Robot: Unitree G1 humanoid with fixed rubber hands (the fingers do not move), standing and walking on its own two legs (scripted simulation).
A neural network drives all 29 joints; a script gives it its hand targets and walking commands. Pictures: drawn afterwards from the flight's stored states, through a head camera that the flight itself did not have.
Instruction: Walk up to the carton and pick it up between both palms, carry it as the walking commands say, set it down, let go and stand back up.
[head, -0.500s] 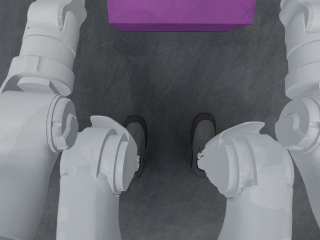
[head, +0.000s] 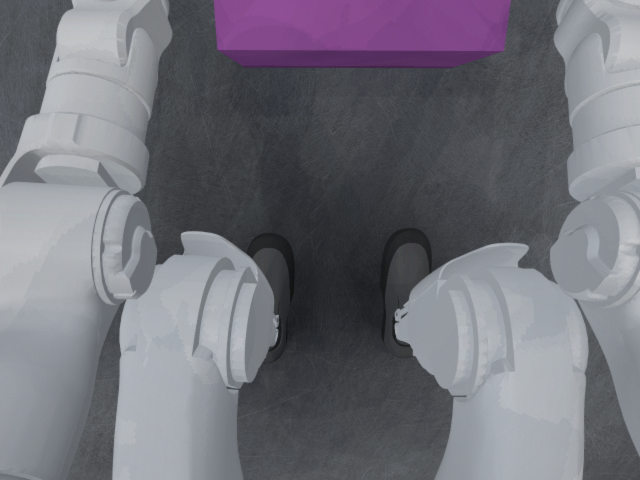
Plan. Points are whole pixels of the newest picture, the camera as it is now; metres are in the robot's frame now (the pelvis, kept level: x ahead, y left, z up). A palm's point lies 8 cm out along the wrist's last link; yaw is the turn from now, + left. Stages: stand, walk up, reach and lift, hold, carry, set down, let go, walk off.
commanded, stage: set down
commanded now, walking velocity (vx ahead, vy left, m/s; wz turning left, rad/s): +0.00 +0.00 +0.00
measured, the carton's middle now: out of the picture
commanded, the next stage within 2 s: none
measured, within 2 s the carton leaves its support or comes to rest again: neither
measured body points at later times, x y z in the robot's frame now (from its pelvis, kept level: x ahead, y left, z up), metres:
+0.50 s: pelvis +0.00 +0.00 +0.00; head +0.39 +0.01 +0.21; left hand +0.55 +0.18 -0.22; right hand +0.55 -0.19 -0.21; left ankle +0.11 +0.09 -0.33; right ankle +0.12 -0.12 -0.33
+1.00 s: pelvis +0.00 +0.00 +0.00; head +0.37 +0.00 +0.24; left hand +0.59 +0.19 -0.13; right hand +0.57 -0.21 -0.15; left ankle +0.11 +0.09 -0.33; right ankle +0.12 -0.12 -0.33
